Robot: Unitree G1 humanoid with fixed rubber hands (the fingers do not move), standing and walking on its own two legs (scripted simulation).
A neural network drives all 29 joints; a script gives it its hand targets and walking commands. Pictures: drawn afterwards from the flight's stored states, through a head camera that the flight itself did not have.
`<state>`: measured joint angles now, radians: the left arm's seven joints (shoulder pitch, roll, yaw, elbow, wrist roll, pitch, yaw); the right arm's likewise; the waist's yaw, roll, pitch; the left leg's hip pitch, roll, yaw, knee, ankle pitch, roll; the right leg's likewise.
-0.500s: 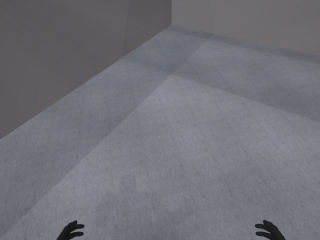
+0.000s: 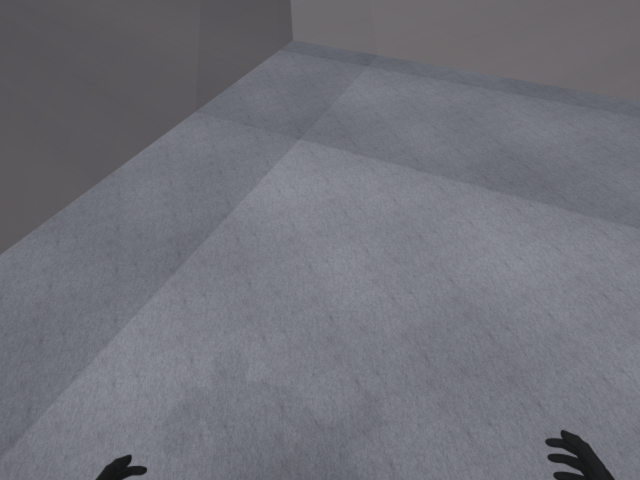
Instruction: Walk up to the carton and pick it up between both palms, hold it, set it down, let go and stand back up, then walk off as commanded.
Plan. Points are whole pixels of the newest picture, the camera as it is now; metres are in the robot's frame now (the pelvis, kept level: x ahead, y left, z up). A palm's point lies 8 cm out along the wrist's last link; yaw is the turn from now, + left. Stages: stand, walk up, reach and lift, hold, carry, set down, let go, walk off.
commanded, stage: walk up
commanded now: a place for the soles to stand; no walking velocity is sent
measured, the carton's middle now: out of the picture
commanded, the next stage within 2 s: none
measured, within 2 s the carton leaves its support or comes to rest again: neither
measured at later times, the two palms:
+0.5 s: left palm (240, 474) +0.17 +0.13 -0.08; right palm out of the picture -0.01 -0.49 -0.06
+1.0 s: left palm out of the picture +0.16 -0.05 -0.06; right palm out of the picture -0.15 -0.63 -0.06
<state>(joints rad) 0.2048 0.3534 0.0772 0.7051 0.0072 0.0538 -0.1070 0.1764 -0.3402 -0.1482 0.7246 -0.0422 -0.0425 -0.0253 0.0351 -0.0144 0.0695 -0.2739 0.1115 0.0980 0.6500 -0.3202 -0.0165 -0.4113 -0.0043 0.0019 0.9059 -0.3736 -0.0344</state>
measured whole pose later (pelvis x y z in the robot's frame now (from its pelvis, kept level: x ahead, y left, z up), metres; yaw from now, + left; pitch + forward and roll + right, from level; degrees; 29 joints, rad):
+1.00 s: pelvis -0.08 -0.27 +0.02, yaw -42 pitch +4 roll +3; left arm 0.31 0.40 0.12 0.71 0.01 0.04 -0.12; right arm 0.10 -0.43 -0.11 0.75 -0.01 -0.07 -0.05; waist 0.10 -0.02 0.09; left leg -0.56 0.02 0.05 0.86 -0.44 0.00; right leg -0.29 0.15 0.26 0.51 -0.25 -0.08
